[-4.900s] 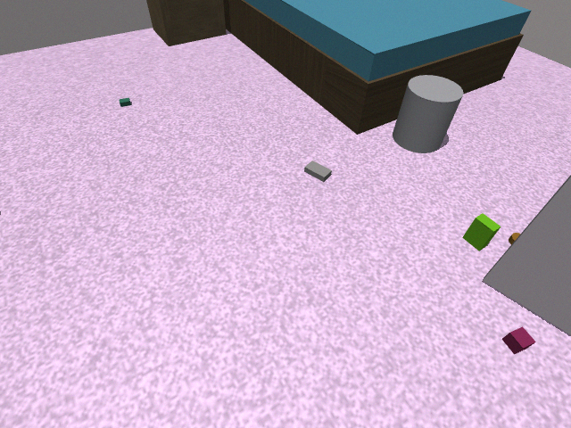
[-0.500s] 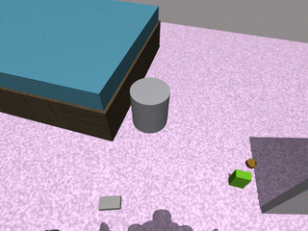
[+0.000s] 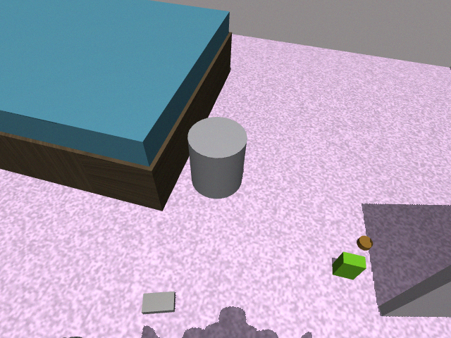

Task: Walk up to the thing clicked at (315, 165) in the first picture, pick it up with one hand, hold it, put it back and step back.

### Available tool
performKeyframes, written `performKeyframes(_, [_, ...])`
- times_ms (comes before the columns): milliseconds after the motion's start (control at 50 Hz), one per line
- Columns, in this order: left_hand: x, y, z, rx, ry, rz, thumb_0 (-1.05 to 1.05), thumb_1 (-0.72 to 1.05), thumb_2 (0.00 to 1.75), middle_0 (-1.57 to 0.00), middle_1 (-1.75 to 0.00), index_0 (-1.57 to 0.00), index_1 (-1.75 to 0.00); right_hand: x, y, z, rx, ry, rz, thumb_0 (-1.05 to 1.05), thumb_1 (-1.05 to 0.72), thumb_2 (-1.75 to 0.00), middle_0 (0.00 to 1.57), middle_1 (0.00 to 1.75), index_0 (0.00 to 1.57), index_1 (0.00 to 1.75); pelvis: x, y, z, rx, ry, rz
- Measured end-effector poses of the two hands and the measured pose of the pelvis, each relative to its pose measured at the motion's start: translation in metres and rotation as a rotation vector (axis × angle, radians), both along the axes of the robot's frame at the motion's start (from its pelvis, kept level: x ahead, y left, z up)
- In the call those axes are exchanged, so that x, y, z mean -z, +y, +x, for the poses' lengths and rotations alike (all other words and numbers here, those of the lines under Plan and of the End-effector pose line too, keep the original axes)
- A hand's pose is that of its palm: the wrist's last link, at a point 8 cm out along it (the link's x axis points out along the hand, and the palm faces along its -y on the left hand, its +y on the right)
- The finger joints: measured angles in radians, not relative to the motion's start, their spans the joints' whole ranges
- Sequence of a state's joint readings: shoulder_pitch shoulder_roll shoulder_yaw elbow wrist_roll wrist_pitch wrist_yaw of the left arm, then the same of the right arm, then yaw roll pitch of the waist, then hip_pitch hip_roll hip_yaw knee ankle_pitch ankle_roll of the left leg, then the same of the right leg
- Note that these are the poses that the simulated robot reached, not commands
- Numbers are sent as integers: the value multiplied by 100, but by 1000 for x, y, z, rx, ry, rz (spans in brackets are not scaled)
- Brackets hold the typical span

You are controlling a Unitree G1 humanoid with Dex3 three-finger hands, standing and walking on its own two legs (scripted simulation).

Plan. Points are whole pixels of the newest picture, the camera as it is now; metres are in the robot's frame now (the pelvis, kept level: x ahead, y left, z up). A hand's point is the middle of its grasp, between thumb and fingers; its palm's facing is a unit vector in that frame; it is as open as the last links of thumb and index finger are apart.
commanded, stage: walk up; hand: left
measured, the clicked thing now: (158, 302) +0.37 +0.26 -0.76
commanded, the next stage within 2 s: stand in 0.38 s
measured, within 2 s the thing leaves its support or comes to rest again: neither
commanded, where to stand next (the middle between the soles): +0.06 -0.02 m, yaw +4 degrees
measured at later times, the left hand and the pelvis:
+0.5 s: hand out of the picture +0.11 +0.24 -0.15, palm faces -0.02 -0.95 -0.32, open 7.4 cm; pelvis +0.02 +0.00 +0.00, yaw +1 degrees
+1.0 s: hand out of the picture +0.10 +0.25 -0.15, palm faces +0.01 -0.94 -0.35, open 7.4 cm; pelvis +0.02 +0.00 +0.01, yaw +2 degrees
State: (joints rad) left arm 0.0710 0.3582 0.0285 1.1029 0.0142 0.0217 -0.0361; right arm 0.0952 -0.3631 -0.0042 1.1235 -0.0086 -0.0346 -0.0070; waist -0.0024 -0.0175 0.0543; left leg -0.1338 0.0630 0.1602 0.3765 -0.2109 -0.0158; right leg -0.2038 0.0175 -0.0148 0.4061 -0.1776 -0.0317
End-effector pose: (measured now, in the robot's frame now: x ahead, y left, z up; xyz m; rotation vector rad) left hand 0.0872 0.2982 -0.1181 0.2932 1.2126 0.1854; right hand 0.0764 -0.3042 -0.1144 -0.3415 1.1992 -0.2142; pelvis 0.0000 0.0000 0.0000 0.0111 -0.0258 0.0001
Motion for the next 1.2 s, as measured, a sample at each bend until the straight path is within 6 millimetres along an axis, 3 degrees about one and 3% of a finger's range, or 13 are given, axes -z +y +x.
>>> performKeyframes(420, [0,-6,8,4,12,0,1,90,90,-20,-30,-20,-30,0,-2,17,6,0,7,0,-91,-90,20,30,20,30,-2,-2,12,-4,1,-4])
performKeyframes(680, [-12,-7,20,3,-42,22,1,90,90,-20,-30,-20,-30,7,14,20,-12,15,64,0,-91,-90,20,30,20,30,-5,-1,18,-26,-6,-5])
performKeyframes(1200, [-7,-3,-6,-34,7,24,1,90,90,-20,-30,-20,-30,5,11,19,-31,34,47,0,-91,-90,20,30,20,30,-6,-2,17,-41,-5,-5])
